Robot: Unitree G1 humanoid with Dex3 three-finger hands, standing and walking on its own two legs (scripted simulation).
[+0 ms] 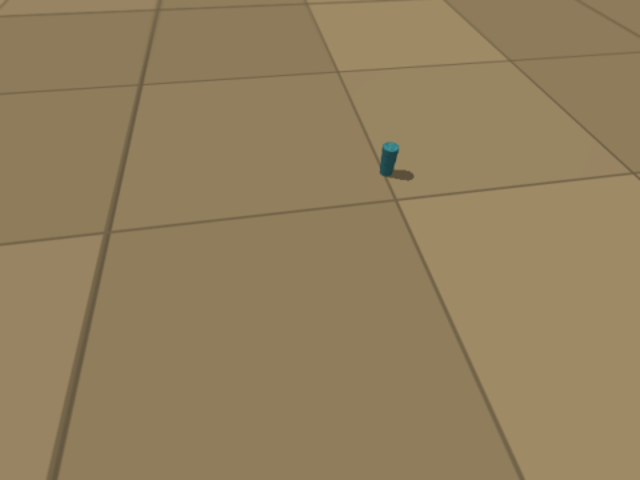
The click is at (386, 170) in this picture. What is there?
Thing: tapered cup
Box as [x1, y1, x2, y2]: [380, 142, 398, 176]
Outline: 392,142 384,143 382,147 380,173 385,176 391,174 398,150 398,146
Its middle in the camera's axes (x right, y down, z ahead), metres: +0.34 -0.37 +1.90
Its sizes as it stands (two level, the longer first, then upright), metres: 0.077 0.077 0.154
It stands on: the floor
